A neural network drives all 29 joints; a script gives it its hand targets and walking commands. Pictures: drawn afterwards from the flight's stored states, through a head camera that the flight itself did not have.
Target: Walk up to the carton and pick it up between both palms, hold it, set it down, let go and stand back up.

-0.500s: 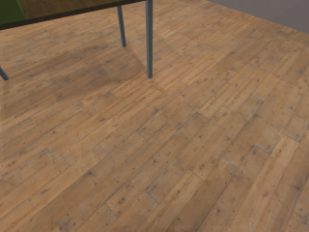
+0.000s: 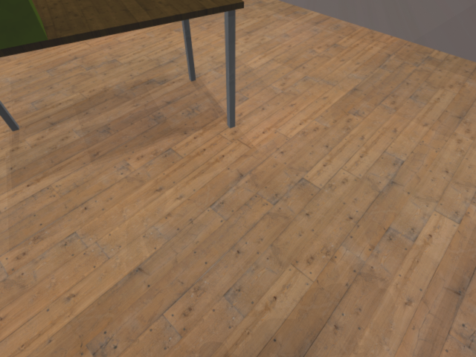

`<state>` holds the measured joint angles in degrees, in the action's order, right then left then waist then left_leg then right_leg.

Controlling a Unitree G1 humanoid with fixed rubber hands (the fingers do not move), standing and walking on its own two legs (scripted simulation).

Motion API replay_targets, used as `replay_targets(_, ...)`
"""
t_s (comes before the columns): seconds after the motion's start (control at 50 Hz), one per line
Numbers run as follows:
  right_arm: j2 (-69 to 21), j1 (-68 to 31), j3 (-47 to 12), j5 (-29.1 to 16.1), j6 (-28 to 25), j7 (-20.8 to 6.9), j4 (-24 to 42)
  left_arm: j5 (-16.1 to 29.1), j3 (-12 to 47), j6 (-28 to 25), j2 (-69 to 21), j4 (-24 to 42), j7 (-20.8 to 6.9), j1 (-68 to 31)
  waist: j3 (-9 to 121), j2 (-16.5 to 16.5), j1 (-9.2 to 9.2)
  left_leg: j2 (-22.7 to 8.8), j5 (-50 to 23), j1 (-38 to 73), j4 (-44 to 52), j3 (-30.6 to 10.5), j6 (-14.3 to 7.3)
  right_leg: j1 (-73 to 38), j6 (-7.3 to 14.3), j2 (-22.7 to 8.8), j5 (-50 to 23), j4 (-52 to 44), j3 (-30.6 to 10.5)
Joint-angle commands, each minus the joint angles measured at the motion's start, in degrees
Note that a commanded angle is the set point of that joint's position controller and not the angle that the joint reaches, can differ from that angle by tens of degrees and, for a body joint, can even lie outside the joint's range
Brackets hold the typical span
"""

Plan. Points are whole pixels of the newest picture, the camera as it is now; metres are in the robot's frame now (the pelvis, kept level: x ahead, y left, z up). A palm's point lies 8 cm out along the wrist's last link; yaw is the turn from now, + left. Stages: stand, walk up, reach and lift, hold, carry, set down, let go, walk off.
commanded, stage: stand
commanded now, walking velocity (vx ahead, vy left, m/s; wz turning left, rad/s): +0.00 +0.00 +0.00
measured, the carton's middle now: out of the picture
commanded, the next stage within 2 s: none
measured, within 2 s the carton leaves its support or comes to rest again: neither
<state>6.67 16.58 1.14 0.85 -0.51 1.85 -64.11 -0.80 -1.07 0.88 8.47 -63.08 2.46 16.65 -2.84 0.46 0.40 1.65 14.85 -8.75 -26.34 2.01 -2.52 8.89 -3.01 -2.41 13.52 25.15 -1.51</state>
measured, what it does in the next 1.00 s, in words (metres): stands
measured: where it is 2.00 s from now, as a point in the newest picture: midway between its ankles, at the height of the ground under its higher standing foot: outside the picture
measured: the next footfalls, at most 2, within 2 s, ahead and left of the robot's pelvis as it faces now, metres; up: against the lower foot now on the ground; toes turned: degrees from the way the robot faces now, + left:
none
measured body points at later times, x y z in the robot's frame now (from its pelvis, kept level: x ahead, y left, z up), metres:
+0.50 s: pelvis +0.00 +0.00 +0.00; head +0.01 +0.00 +0.45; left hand -0.04 +0.20 -0.17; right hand -0.03 -0.21 -0.16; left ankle +0.00 +0.09 -0.74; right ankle +0.00 -0.15 -0.74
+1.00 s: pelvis +0.03 -0.01 +0.00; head +0.05 +0.01 +0.45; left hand +0.00 +0.20 -0.17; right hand +0.01 -0.21 -0.16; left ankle +0.00 +0.09 -0.74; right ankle +0.00 -0.15 -0.74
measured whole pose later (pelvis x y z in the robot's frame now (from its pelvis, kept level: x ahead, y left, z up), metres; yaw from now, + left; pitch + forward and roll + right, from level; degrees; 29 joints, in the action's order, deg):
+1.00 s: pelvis +0.03 -0.01 +0.00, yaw +0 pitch +0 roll +0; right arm 5.2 17.1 1.2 0.6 -1.3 2.4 -64.6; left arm -0.7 -0.6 -0.6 6.4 -65.3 2.7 17.8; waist -2.1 1.3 0.5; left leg 1.2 16.4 -9.5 -25.6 1.4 -1.9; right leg 9.6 -2.5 -1.9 15.1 24.5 -1.2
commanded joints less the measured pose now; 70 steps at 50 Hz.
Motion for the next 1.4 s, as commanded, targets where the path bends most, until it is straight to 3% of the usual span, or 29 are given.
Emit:
replay_targets(0.0,5.79,5.56,0.95,-0.03,-0.36,0.22,0.03,0.03,0.10,-0.11,1.70,-0.09,-0.03,3.86,-5.11,-1.89,0.31,-6.39,4.32,-8.13,10.90,-8.37,-0.62,1.16,2.12,-0.99,-2.64,-2.78,-0.96)
replay_targets(0.1,6.28,2.79,0.91,0.22,-0.59,0.44,1.30,-0.24,-1.18,-0.58,6.31,-0.33,-0.04,5.42,-2.53,0.55,-1.10,-5.84,-3.96,-4.77,7.67,-6.37,-0.55,0.92,2.46,-2.14,-5.18,-4.03,-2.24)
replay_targets(0.18,5.41,6.69,0.84,-0.49,-0.78,0.09,0.11,-0.02,0.23,-0.38,3.00,-1.20,0.30,4.88,-0.47,1.51,1.03,-5.60,-1.60,-2.48,7.79,-6.93,-0.66,2.40,2.30,-1.77,-2.61,-4.17,-1.21)
replay_targets(0.2,3.60,5.92,0.55,0.07,-0.29,0.19,0.15,-0.08,-0.12,-0.49,4.06,-0.69,0.05,3.12,-3.46,4.63,1.14,-5.47,-3.89,-1.23,7.06,-5.72,-0.44,5.65,2.15,-1.92,-1.52,-4.92,-1.50)
replay_targets(0.22,4.50,5.46,0.38,0.05,-0.13,0.48,-0.64,-0.01,-0.25,-0.67,3.94,-0.46,-0.13,5.76,-2.41,-0.61,-0.78,-5.73,-1.83,-2.19,7.43,-5.78,-0.45,4.41,1.66,-1.41,-3.02,-4.11,-1.45)
replay_targets(0.26,5.59,5.21,0.89,-0.26,0.15,0.45,0.31,-0.07,0.78,-0.06,1.23,-1.41,0.34,5.55,-3.88,-3.95,0.59,-6.08,5.90,-6.63,10.78,-7.76,-0.20,4.76,2.32,-0.63,-0.81,-2.72,-0.85)
replay_targets(0.28,6.28,4.96,0.99,-0.54,0.17,0.22,0.99,-0.03,0.60,-0.19,3.10,-1.50,0.37,6.60,-5.93,0.45,0.06,-4.73,1.62,-8.72,9.32,-6.81,-0.04,3.83,2.86,-1.89,0.31,-4.31,-2.47)
replay_targets(0.32,3.22,6.70,0.41,-0.46,-0.48,0.17,-0.07,-0.06,0.63,-0.51,2.45,-2.70,0.16,8.57,-4.05,1.72,-0.37,-5.42,-5.27,-2.42,7.29,-6.07,-0.69,5.57,2.87,-1.86,-3.17,-4.65,-3.10)
replay_targets(0.38,4.67,7.14,0.58,-0.53,-0.12,0.40,-0.44,0.10,0.19,-0.88,3.40,-1.73,-0.39,8.64,-3.34,-4.86,-0.48,-5.96,1.54,-4.00,9.10,-6.98,-0.07,4.87,2.85,-1.66,-2.58,-3.56,-1.84)
replay_targets(0.42,3.14,8.26,0.67,-0.40,0.16,0.19,-0.85,-0.02,0.74,-0.66,1.41,-2.14,-0.43,7.81,-3.98,-3.76,0.54,-5.18,2.68,-5.58,9.29,-6.69,-0.40,4.13,2.43,-1.39,-2.55,-3.24,-1.51)
replay_targets(0.44,3.56,5.33,0.43,-0.51,-0.19,0.06,0.52,0.15,0.42,-0.58,2.17,-2.03,-0.18,7.88,-2.34,0.91,-0.29,-6.18,1.71,-4.82,9.22,-7.91,-0.57,2.88,2.32,-0.89,-3.58,-3.11,-1.23)
replay_targets(0.56,5.27,6.41,1.32,-0.15,-0.14,0.54,-0.75,-0.11,1.10,-1.16,-0.21,-1.74,0.20,7.84,-3.92,-1.70,-0.16,-4.84,-2.19,-3.11,6.73,-5.06,-0.27,7.15,2.63,-1.90,-1.97,-4.19,-2.14)
replay_targets(0.66,2.26,6.87,0.19,-0.41,-0.84,0.60,0.28,-0.20,-0.30,-0.98,3.29,-1.32,0.48,6.60,0.52,3.30,0.47,-6.22,-6.60,-3.08,6.77,-6.55,-0.26,2.22,2.83,-2.13,-5.11,-3.65,-1.77)
replay_targets(0.7,3.97,5.28,0.73,-0.32,-0.50,0.67,0.23,-0.24,0.16,-1.51,2.12,-1.97,0.30,8.19,-1.66,-1.53,-0.60,-5.13,-7.72,-2.82,5.38,-4.69,0.04,3.05,3.46,-2.64,-5.52,-4.56,-3.30)
replay_targets(0.72,1.80,6.33,0.14,-0.36,-0.58,0.78,-0.26,0.07,-0.11,-1.61,2.40,-1.65,0.20,7.97,0.23,1.55,-0.17,-5.44,-9.06,-3.40,5.95,-5.69,-0.24,1.50,3.49,-2.42,-6.57,-3.68,-2.15)
replay_targets(0.8,2.67,7.22,0.44,-0.53,-1.00,0.83,-0.74,0.28,-0.08,-1.38,2.05,-2.25,0.30,8.98,-1.11,0.77,-0.43,-4.79,-8.69,-3.66,5.66,-5.36,0.15,2.18,3.24,-1.99,-7.07,-4.23,-2.56)
replay_targets(0.82,2.85,7.03,0.55,0.05,-0.86,0.45,-1.13,0.12,-0.21,-1.23,3.12,-1.48,0.36,6.34,-3.10,-2.39,0.61,-4.91,-6.98,-3.54,6.54,-5.03,0.53,3.49,3.27,-1.96,-4.89,-4.36,-2.30)
replay_targets(0.86,3.50,6.62,0.98,-0.02,-1.18,0.63,-0.16,-0.01,-0.58,-1.20,3.02,-1.98,0.44,6.59,-0.91,1.22,0.20,-6.03,-10.08,-0.77,5.48,-6.17,-0.10,3.16,2.97,-1.89,-7.55,-3.98,-1.54)
replay_targets(0.9,1.99,5.50,0.54,-0.50,-0.78,0.56,0.04,0.06,-0.21,-1.94,2.40,-1.07,0.11,5.41,-0.12,-2.29,0.24,-5.53,-14.53,-0.86,5.18,-5.25,0.05,1.93,3.16,-2.49,-9.44,-3.28,-1.78)
replay_targets(0.94,2.38,6.38,1.00,-0.22,-1.21,0.87,0.03,0.29,-0.22,-1.91,2.38,-2.23,0.52,7.90,-0.44,2.29,-0.37,-6.05,-16.21,1.27,4.69,-5.70,-0.23,3.20,2.97,-2.19,-10.46,-3.59,-1.74)
replay_targets(0.98,4.18,6.61,1.19,-0.11,-1.48,0.92,0.48,-0.18,-0.22,-2.09,2.37,-2.18,0.78,5.91,1.81,1.14,0.80,-6.36,-20.11,2.36,3.51,-5.54,-0.70,0.04,3.60,-3.30,-15.71,-2.47,-2.24)
replay_targets(1.0,4.02,7.70,1.12,-0.52,-1.46,1.05,-0.50,0.11,-0.64,-1.62,2.45,-1.66,0.00,4.40,2.67,-3.51,0.56,-6.34,-20.66,-0.17,4.32,-5.63,-0.55,-2.14,2.68,-2.50,-13.00,-1.59,-0.82)
replay_targets(1.08,1.64,6.77,0.49,-0.44,-1.31,1.03,0.12,0.29,-1.28,-1.76,4.77,-2.23,0.45,5.23,0.84,-1.89,0.91,-6.70,-23.62,2.12,4.10,-5.73,-0.11,-0.31,3.18,-2.27,-15.74,-1.93,-1.67)
replay_targets(1.14,4.55,4.72,1.19,-0.21,-1.90,1.04,0.56,0.21,-1.27,-0.75,2.89,-2.53,0.48,5.69,0.06,-0.29,-1.41,-6.49,-21.42,-1.76,5.32,-6.11,-0.15,-2.14,2.20,-2.24,-12.11,-1.65,-0.29)
replay_targets(1.18,5.65,6.26,1.70,0.02,-1.70,1.39,0.83,0.31,-0.25,-0.66,-0.17,-4.06,0.51,6.68,-2.91,2.59,-0.48,-6.60,-21.42,0.27,4.75,-5.89,-0.08,0.90,2.54,-2.31,-13.25,-2.68,-0.68)
replay_targets(1.2,6.51,6.85,1.78,-0.03,-1.74,1.69,0.38,0.18,0.09,-0.20,-1.18,-3.80,0.59,4.38,-4.29,2.18,-0.02,-6.81,-21.18,-1.60,5.40,-6.40,-0.16,-0.19,2.03,-2.49,-10.97,-2.36,0.21)
replay_targets(1.22,6.10,7.64,1.62,0.02,-1.46,1.54,-0.15,0.33,-0.51,-0.28,1.37,-3.38,0.53,6.10,-5.13,-2.89,-0.59,-6.09,-19.77,-2.72,5.37,-5.60,-0.01,-0.66,1.90,-2.99,-12.21,-3.28,-0.93)
replay_targets(1.34,1.69,9.05,0.76,-0.50,-0.93,0.88,-0.42,0.21,-0.57,-0.38,2.53,-3.41,0.55,4.26,-2.84,1.93,0.53,-5.60,-14.34,-0.98,6.43,-5.26,-0.20,-0.65,2.24,-2.66,-8.45,-3.21,-0.85)
replay_targets(1.38,4.81,6.15,1.05,-0.20,-1.32,0.91,0.62,0.25,0.04,-0.86,1.32,-3.95,0.37,8.92,0.24,-1.51,-0.74,-6.30,-15.08,2.24,5.78,-5.95,-0.87,0.31,2.14,-2.76,-8.56,-4.14,-0.98)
